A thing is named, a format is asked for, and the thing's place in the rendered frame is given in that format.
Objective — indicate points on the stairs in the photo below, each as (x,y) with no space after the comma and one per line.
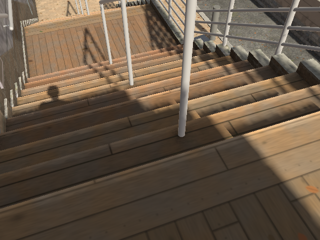
(79,15)
(81,124)

